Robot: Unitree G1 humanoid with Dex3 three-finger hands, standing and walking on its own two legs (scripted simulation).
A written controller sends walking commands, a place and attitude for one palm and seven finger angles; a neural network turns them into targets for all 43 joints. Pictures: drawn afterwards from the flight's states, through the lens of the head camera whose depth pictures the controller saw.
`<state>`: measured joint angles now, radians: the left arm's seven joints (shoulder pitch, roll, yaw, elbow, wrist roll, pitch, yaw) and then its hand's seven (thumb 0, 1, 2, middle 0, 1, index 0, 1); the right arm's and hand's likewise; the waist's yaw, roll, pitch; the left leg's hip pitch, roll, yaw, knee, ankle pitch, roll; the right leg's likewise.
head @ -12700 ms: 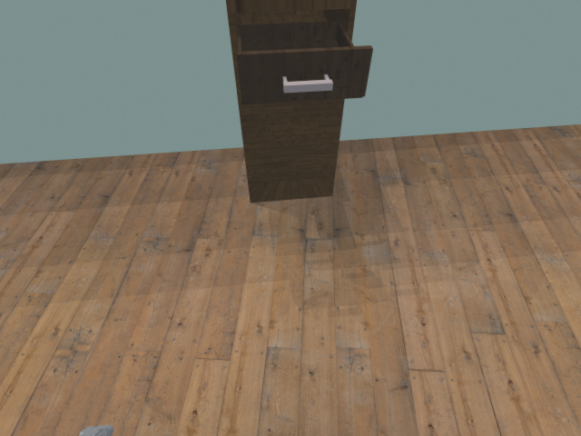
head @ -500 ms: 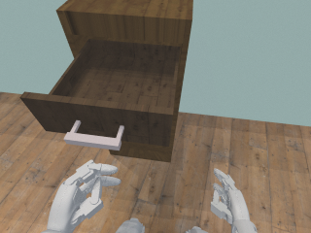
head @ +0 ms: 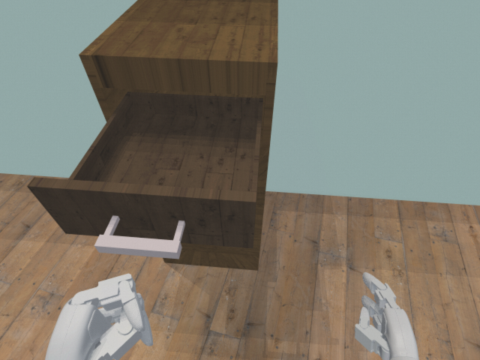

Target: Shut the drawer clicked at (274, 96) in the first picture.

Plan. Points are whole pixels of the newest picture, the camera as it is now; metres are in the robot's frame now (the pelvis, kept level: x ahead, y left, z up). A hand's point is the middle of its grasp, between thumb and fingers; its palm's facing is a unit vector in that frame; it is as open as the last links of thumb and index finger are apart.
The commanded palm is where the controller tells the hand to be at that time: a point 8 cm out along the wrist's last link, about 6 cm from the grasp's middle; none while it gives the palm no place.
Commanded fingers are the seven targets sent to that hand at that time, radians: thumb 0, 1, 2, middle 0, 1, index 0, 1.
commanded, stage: raise the hand and make a fist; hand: left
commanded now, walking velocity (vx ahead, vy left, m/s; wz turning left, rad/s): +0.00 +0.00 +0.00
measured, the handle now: (143, 235) +0.30 +0.19 +0.06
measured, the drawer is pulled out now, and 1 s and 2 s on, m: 0.30 0.30 0.30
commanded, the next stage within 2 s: bring the fist close to the handle in 0.74 s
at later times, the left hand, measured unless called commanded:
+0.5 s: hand (102, 321) +0.14 +0.16 +0.15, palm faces +0.04 -0.99 -0.10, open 3.3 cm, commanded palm +0.07 +0.20 +0.16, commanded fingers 0.00 0.90 0.90 -1.40 -1.60 -1.40 -1.60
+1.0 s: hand (104, 328) +0.14 +0.16 +0.14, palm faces +0.06 -1.00 -0.08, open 3.3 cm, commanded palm +0.09 +0.21 +0.15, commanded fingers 0.00 0.90 0.90 -1.40 -1.60 -1.40 -1.60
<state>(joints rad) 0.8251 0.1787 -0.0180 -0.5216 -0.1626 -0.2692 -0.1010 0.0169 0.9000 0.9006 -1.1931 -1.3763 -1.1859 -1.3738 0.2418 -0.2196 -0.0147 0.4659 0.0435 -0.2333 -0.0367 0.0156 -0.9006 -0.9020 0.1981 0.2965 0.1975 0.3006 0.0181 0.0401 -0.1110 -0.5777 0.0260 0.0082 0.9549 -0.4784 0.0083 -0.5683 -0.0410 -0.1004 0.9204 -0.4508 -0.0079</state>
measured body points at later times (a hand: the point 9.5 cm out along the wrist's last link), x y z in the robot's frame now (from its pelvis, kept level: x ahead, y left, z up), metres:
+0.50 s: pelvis +0.01 -0.01 +0.02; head -0.01 -0.02 +0.47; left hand +0.13 +0.22 +0.16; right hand +0.23 -0.21 -0.01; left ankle +0.01 +0.11 -0.69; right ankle +0.01 -0.12 -0.69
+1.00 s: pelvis +0.00 -0.01 +0.03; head -0.02 -0.03 +0.47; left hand +0.13 +0.22 +0.15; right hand +0.21 -0.22 -0.01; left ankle +0.01 +0.11 -0.69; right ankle +0.01 -0.12 -0.69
